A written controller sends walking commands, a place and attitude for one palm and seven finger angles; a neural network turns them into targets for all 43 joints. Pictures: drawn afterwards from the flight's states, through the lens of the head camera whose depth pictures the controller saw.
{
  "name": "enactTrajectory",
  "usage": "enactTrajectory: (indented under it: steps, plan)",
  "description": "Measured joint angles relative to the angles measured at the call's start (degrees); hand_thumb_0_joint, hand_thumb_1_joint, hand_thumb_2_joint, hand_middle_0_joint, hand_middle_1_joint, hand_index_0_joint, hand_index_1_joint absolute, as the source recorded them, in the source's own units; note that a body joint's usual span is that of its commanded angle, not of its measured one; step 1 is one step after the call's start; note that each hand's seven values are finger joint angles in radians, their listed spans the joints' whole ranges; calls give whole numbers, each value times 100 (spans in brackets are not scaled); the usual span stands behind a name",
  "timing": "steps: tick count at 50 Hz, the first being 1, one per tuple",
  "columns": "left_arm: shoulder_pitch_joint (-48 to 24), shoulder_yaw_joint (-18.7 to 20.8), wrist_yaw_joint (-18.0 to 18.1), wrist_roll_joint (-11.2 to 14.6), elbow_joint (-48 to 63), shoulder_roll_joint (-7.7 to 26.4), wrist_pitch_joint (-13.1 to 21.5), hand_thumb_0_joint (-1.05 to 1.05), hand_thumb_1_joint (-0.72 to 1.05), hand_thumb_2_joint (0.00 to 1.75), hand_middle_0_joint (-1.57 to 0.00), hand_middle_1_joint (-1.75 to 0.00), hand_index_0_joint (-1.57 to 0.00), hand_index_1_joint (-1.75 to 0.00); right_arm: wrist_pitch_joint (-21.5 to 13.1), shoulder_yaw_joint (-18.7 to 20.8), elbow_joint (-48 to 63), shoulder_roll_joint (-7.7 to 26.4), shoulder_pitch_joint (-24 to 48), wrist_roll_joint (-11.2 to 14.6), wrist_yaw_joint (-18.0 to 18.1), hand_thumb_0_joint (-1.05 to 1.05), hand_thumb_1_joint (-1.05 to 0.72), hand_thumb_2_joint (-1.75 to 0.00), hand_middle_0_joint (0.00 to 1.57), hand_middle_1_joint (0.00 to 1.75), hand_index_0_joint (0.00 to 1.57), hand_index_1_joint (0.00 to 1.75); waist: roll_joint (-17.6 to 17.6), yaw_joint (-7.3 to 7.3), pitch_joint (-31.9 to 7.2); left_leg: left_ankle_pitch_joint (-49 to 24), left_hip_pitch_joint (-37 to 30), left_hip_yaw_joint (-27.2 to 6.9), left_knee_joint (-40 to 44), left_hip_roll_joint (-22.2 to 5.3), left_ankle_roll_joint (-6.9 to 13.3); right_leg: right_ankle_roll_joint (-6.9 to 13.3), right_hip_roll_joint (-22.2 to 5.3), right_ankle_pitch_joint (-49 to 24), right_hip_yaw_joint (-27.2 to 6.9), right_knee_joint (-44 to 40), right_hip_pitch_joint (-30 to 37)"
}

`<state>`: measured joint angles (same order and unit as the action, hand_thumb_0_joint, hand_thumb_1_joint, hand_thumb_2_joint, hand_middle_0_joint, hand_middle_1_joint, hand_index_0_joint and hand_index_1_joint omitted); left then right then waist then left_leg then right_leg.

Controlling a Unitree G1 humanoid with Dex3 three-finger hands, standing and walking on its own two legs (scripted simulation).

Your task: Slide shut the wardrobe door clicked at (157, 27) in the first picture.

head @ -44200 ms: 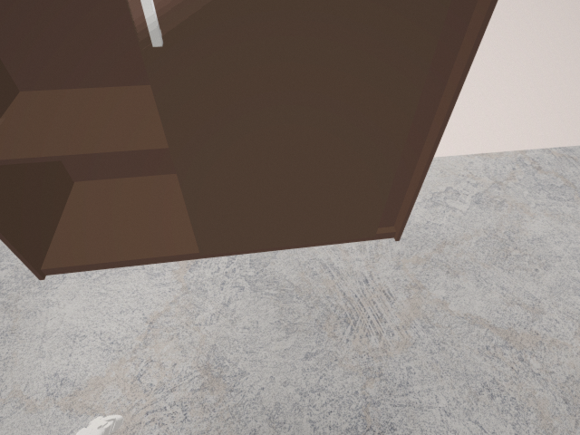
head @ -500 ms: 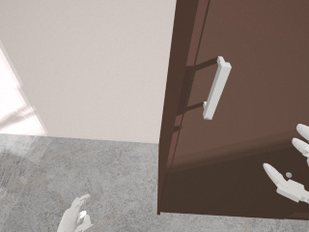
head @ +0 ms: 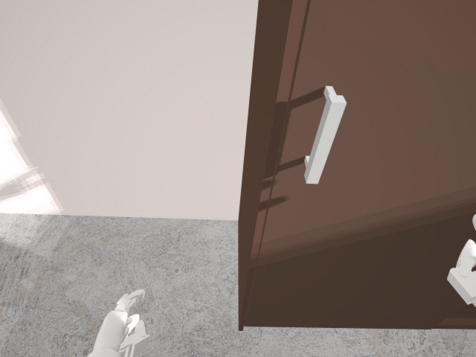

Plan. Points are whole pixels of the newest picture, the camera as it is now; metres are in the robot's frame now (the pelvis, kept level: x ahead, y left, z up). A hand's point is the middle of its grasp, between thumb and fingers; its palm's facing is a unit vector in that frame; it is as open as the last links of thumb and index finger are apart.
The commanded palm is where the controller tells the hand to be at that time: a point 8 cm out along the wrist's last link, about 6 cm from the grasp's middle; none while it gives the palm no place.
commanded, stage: draw the hand back to the body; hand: right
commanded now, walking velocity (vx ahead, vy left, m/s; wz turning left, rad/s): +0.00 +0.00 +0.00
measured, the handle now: (320, 137) +0.39 -0.13 +0.21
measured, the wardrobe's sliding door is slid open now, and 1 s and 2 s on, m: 0.00 0.00 0.00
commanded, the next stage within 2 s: step back with the hand held close in 0.06 s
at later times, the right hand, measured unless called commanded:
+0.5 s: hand (452, 290) +0.17 -0.26 +0.14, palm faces +0.39 +0.79 -0.47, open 7.4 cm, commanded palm +0.12 -0.30 +0.17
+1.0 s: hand out of the picture +0.09 -0.29 +0.15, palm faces +0.49 +0.77 -0.40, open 7.4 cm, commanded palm +0.03 -0.32 +0.17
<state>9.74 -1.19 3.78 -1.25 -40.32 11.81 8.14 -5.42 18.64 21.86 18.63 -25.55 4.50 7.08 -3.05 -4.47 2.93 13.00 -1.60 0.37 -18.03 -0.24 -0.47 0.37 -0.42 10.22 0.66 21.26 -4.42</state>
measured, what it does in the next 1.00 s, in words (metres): shifts its weight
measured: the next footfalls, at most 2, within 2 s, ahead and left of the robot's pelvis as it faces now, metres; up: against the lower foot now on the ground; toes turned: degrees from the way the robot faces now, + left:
right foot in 1.32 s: -0.05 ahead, -0.15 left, +0.00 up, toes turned -6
left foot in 1.54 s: -0.21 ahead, +0.08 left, +0.00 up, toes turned -2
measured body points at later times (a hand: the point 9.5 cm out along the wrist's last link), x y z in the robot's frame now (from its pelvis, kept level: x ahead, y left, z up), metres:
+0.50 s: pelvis -0.03 -0.01 -0.01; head -0.03 +0.01 +0.44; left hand +0.16 +0.24 -0.09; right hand +0.14 -0.30 +0.17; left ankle -0.03 +0.13 -0.75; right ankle +0.02 -0.11 -0.75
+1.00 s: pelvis -0.11 -0.02 -0.03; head -0.10 -0.03 +0.42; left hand +0.06 +0.21 -0.11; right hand +0.06 -0.32 +0.17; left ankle -0.03 +0.13 -0.74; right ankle +0.02 -0.11 -0.74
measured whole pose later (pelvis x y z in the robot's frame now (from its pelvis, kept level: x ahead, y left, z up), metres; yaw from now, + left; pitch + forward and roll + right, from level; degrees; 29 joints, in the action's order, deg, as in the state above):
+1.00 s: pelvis -0.11 -0.02 -0.03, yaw -1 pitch -1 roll +2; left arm 12.4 -0.9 5.7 -0.6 -36.1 12.4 6.3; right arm -12.2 22.6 28.4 21.1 -28.3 1.5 11.1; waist -1.7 -0.7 1.8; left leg 12.7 21.4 1.0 -33.7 -0.4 -1.1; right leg 2.1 -0.8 12.1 0.8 36.0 -27.4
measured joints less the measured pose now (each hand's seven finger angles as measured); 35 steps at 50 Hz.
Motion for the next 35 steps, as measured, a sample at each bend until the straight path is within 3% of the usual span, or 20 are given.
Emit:
enactTrajectory:
  steps: [11, 16, 25, 35]
  plan:
    - [92, 43, 30, 58, 17, 66, -69, 1, 90, 90, -20, -30, -21, -30, -48, 46, -69, 52, -17, -5, -30, 2, -89, -90, 21, 30, 21, 30, -65, 55, -14, -8, 11, 30, -14, 89, 65, -65, -86, 1, -38, 49, -32]
    - [-9, 53, 6, 109, 249, 182, -326, 1, 90, 90, -20, -30, -21, -30, -223, 308, -114, 180, -111, -87, -2, 2, -89, -90, 21, 30, 21, 30, -156, 196, -201, -11, 626, 52, -262, 179, 68, -72, -177, 94, -73, 465, -723]
    - [-15, 183, 162, 182, 607, 255, -592, 1, 90, 90, -20, -30, -21, -30, -150, 131, 262, 321, -546, -114, 45, 2, -89, -90, 21, 30, 21, 30, -85, 317, -282, 103, 1341, -50, -869, 59, -51, 41, -73, 83, 41, 808, -1295]
    - [132, 67, 214, 179, 727, 119, -460, 1, 90, 90, -20, -30, -21, -30, -417, 417, 388, 407, -454, -194, 230, 2, -89, -90, 21, 30, 21, 30, 27, 318, -222, -28, 1811, -36, -1200, -3, -129, 166, -9, -93, 32, 1056, -1746]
